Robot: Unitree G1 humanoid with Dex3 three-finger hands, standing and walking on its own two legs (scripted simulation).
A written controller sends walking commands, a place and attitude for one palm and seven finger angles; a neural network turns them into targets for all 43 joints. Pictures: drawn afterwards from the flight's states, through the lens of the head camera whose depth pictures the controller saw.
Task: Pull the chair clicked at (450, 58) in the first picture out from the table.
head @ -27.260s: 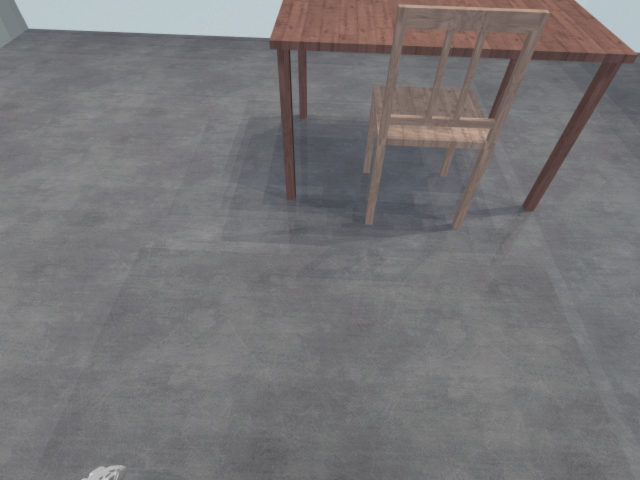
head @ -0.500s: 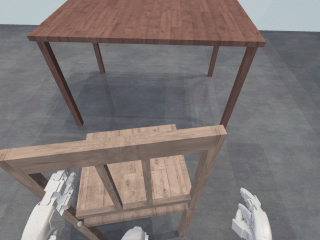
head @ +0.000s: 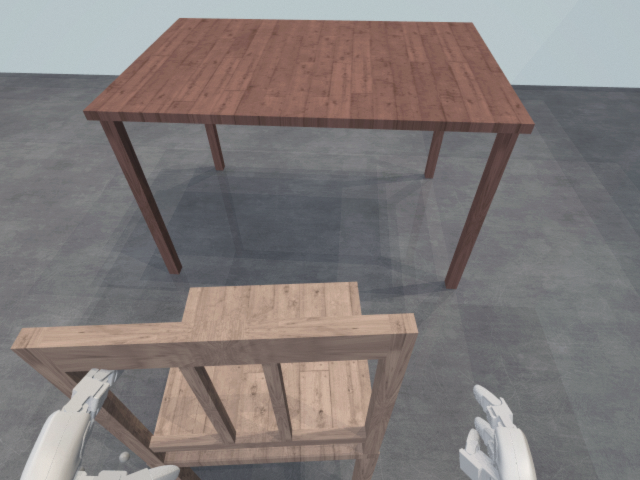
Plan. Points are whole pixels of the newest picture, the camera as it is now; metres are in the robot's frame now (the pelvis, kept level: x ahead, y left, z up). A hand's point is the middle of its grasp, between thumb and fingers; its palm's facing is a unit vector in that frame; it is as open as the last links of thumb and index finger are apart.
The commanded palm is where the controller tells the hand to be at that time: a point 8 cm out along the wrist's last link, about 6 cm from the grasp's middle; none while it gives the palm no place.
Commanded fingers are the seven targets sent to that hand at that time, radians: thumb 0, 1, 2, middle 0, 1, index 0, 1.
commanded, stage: draw the hand back to the body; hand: left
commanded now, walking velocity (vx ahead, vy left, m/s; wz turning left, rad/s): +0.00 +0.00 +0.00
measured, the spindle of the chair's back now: (212, 405) +0.23 +0.19 -0.08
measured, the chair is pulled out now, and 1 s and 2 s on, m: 0.62 0.62 0.62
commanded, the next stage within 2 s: step back with the hand held close in 0.70 s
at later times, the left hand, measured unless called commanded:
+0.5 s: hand (115, 423) +0.16 +0.24 +0.05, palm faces +0.26 -0.83 -0.50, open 7.0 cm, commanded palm +0.16 +0.29 +0.19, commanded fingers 0.00 0.90 0.90 -0.20 -0.30 -0.20 -0.30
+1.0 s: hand (119, 420) +0.16 +0.24 +0.06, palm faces +0.17 -0.84 -0.52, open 6.6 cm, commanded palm +0.14 +0.27 +0.19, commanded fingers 0.00 0.90 0.90 -0.20 -0.30 -0.20 -0.30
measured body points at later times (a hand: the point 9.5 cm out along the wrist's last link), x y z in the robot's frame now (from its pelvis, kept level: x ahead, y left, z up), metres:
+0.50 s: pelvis +0.03 -0.01 +0.01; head +0.04 -0.03 +0.46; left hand +0.14 +0.28 +0.08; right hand +0.24 -0.21 -0.07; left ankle +0.02 +0.13 -0.72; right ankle -0.04 -0.14 -0.72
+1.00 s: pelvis +0.00 -0.03 +0.01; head +0.04 -0.04 +0.46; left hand +0.15 +0.28 +0.09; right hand +0.20 -0.24 -0.08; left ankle +0.02 +0.13 -0.72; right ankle -0.04 -0.14 -0.72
